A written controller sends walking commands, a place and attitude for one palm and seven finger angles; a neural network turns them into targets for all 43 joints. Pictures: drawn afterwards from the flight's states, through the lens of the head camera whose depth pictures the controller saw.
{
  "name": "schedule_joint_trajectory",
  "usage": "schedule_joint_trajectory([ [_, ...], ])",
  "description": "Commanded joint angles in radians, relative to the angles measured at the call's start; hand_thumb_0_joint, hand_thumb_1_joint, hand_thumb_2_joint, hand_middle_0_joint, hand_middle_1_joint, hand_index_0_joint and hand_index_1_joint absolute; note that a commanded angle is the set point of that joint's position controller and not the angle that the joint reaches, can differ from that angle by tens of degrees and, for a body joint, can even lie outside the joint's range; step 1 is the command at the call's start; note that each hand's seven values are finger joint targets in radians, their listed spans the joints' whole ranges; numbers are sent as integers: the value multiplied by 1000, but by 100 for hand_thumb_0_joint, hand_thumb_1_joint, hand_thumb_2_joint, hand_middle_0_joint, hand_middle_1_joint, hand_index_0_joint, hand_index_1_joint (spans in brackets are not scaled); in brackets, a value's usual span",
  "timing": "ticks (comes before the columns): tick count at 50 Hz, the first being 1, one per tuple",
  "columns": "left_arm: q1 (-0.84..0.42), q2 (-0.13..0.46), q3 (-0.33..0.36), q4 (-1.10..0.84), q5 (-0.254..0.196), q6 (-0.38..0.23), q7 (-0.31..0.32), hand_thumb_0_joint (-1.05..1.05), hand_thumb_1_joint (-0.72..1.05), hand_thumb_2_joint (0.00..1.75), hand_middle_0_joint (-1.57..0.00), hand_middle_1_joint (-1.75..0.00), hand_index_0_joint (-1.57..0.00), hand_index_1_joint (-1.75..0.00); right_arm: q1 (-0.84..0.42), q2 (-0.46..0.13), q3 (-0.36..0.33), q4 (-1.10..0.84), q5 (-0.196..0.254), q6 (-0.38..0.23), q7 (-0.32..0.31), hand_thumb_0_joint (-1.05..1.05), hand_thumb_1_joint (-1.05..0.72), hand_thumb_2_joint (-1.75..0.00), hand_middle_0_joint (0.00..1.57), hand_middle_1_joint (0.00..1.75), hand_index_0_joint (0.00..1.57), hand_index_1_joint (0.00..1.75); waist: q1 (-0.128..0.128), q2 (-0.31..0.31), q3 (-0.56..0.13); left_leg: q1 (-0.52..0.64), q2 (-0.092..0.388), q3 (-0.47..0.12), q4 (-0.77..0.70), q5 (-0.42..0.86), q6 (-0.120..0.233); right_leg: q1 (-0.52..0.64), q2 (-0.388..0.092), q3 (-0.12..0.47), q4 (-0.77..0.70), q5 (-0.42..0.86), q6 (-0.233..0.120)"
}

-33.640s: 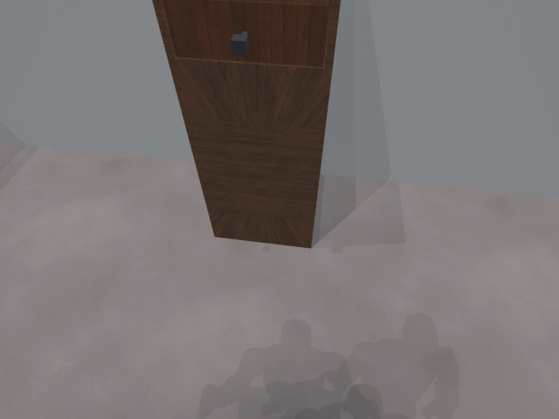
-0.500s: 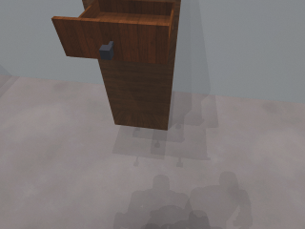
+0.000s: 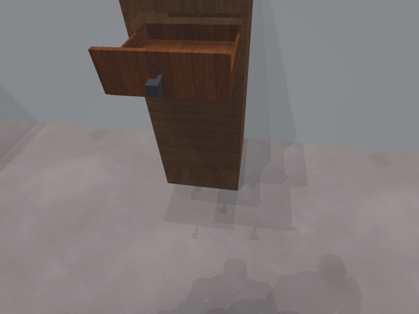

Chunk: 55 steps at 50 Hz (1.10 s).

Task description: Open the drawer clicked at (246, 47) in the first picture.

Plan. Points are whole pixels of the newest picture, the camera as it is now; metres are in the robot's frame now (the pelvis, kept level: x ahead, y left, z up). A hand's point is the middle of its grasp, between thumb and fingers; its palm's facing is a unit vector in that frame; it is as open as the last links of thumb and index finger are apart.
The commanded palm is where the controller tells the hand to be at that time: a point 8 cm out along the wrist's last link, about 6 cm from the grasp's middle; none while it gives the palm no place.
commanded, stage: let the arm hang, fingers relaxed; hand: left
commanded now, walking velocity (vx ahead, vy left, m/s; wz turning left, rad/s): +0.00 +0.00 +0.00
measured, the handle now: (156, 84) +0.64 +0.18 +0.13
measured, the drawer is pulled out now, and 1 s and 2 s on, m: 0.29 0.29 0.29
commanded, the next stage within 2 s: look to check the result in 0.26 s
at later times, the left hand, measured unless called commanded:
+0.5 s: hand out of the picture +0.10 +0.23 -0.15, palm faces -0.02 -0.95 -0.30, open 7.4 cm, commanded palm none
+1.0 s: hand out of the picture +0.12 +0.24 -0.15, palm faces -0.02 -0.95 -0.32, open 7.4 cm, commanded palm none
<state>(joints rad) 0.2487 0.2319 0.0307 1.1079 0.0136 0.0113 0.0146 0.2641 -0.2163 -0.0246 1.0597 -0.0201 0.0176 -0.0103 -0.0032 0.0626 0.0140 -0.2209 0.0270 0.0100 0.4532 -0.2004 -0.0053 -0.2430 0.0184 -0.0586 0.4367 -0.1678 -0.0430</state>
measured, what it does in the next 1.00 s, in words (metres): shifts its weight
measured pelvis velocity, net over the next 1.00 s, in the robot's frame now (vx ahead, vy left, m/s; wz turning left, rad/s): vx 0.05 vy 0.00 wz -0.01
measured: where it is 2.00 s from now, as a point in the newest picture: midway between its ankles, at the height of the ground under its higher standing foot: outside the picture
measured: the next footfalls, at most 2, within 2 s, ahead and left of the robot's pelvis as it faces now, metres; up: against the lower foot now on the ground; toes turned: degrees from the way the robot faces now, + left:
none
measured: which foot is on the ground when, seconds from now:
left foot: down 0.00-1.00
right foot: down 0.00-1.00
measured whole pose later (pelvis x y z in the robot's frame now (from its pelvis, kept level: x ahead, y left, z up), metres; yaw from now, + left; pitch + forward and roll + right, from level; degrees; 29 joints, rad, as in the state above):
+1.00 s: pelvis +0.05 +0.00 +0.01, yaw +0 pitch -1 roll +0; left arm 0.12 0.30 0.01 1.13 0.01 -0.01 0.01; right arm 0.12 -0.31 -0.01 1.10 -0.01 0.01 -0.01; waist 0.00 0.02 0.07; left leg -0.09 0.03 0.02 0.32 -0.20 -0.02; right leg -0.13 0.03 -0.05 0.31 -0.17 -0.04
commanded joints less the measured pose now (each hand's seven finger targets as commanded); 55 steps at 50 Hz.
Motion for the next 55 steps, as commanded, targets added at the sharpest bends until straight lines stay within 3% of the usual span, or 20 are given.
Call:
schedule_joint_trajectory([
  [1,-19,173,32,-53,1,-21,10,0,90,90,-20,-30,-20,-30,75,-134,-26,-5,-7,-11,-10,0,-90,-90,20,30,20,30,-13,-74,100,-58,55,-72,-119,-145,44,-42,-127,169,-180,-310,-14],
  [3,-25,184,36,-59,2,-21,10,0,90,90,-20,-30,-20,-30,55,-142,-29,-9,-7,-13,-8,0,-90,-90,20,30,20,30,-2,-47,109,-78,59,-79,-136,-161,44,-22,-124,168,-175,-299,-12],
  [4,-36,185,35,-58,2,-22,8,0,90,90,-20,-30,-20,-30,51,-140,-27,-7,-8,-14,-7,0,-90,-90,20,30,20,30,-4,-61,111,-85,59,-80,-139,-157,42,-13,-126,168,-177,-293,-12],
  [12,-95,205,32,-63,-6,-38,5,0,90,90,-20,-30,-20,-30,15,-182,-24,1,-3,-34,-10,0,-90,-90,20,30,20,30,-2,-26,25,-21,81,-78,-153,27,29,102,-133,149,-140,-47,-17],
  [13,-96,209,34,-65,-6,-40,6,0,90,90,-20,-30,-20,-30,14,-185,-24,-3,-1,-34,-12,0,-90,-90,20,30,20,30,-2,-43,12,-9,85,-80,-151,51,30,117,-132,141,-136,-8,-18],
  [17,-112,213,26,-55,-9,-42,6,0,90,90,-20,-30,-20,-30,-2,-200,-21,7,0,-34,-13,0,-90,-90,20,30,20,30,-7,-31,-5,21,89,-76,-160,76,23,135,-135,139,-133,56,-17],
  [23,-118,224,25,-47,-8,-42,7,0,90,90,-20,-30,-20,-30,-23,-213,-22,9,3,-27,-13,0,-90,-90,20,30,20,30,-12,-57,6,52,89,-69,-163,61,23,117,-132,141,-162,26,-12],
  [29,-127,232,20,-37,-7,-44,8,0,90,90,-20,-30,-20,-30,-53,-227,-21,10,3,-25,-12,0,-90,-90,20,30,20,30,-16,-47,-19,89,94,-70,-163,103,23,130,-138,137,-159,95,-8],
  [32,-128,237,18,-34,-7,-46,8,0,90,90,-20,-30,-20,-30,-70,-236,-22,7,4,-24,-12,0,-90,-90,20,30,20,30,-17,-73,-17,102,93,-69,-164,115,22,130,-139,138,-163,127,-5],
  [39,-141,250,18,-32,-5,-45,7,0,90,90,-20,-30,-20,-30,-109,-254,-21,3,3,-22,-10,0,-90,-90,20,30,20,30,-16,-61,-2,114,98,-70,-175,111,22,118,-140,134,-171,112,-1],
  [48,-148,276,25,-41,-6,-52,7,0,90,90,-20,-30,-20,-30,-137,-274,-24,-3,6,-27,-12,0,-90,-90,20,30,20,30,-11,-79,-40,143,100,-66,-168,163,23,156,-144,134,-166,201,0],
  [55,-163,284,23,-45,-7,-51,6,0,90,90,-20,-30,-20,-30,-143,-286,-23,-2,4,-28,-13,0,-90,-90,20,30,20,30,-12,-42,-49,145,104,-65,-168,196,19,183,-149,135,-161,244,-3],
])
